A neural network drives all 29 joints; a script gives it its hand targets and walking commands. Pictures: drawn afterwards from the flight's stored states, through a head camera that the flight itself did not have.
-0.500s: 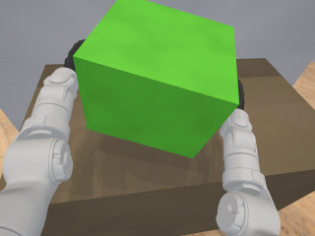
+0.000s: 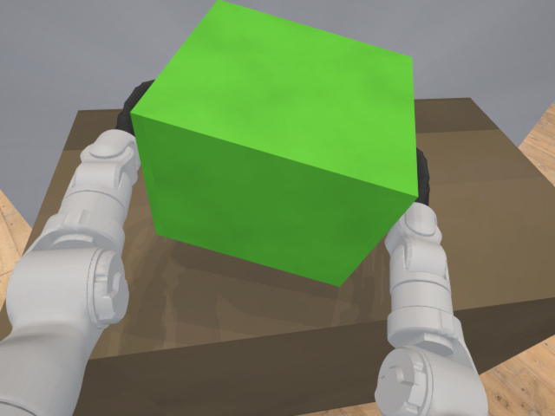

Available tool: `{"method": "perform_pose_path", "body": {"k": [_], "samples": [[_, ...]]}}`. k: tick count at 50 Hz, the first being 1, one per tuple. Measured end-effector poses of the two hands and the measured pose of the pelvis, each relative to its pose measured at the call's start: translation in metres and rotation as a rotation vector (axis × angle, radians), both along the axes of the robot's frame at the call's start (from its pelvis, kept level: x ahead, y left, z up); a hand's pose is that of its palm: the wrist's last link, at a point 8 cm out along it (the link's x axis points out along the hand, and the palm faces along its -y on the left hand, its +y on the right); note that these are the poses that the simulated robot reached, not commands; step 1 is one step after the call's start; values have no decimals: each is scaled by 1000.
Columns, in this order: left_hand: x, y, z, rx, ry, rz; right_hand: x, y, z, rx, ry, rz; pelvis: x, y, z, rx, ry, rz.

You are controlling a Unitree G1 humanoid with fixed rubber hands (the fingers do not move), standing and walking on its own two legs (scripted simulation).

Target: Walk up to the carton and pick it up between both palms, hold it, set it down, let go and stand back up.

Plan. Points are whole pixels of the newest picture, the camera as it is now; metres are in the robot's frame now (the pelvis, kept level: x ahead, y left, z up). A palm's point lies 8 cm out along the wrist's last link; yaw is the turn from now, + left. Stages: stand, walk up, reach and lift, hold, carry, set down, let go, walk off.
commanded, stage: set down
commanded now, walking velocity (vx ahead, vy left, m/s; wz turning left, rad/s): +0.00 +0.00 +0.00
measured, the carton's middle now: (280, 147) +0.49 -0.05 +0.12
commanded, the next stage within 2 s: none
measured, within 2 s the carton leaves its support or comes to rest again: rests again in 0.76 s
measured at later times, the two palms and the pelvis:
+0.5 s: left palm (130, 144) +0.46 +0.17 +0.16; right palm (408, 204) +0.36 -0.22 +0.12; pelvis -0.01 +0.00 +0.00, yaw -1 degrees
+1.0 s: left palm (126, 160) +0.46 +0.18 +0.13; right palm (397, 200) +0.38 -0.21 +0.11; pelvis +0.00 -0.01 +0.00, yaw +1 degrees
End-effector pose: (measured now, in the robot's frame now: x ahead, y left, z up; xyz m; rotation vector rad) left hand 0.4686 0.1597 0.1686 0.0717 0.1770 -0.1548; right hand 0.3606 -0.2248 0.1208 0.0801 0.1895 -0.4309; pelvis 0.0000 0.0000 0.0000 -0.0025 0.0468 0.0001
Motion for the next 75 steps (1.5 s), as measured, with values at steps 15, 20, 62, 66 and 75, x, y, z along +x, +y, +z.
{"method": "perform_pose_path", "body": {"k": [15, 20, 62, 66, 75], "samples": [[-7, 3, -3, -14, -6, 5, -5, 2, 0, -3, -11, 2, -7, 2, 1, 1, -13, -1], [-6, 5, -7, -23, 0, 4, -4, 3, 0, -7, -9, 3, -7, 3, 0, 2, -9, -3], [-2, 21, -51, 19, 47, 46, 19, 6, -26, -53, 84, 67, -4, -7, -5, -21, 92, 10], [2, 21, -51, 19, 39, 56, 19, 6, -31, -54, 100, 72, -7, -6, -9, -30, 139, 12], [1, 38, -47, 7, 57, 107, 11, -11, -25, -37, 90, 38, -14, 0, -14, -39, 153, -9]]}}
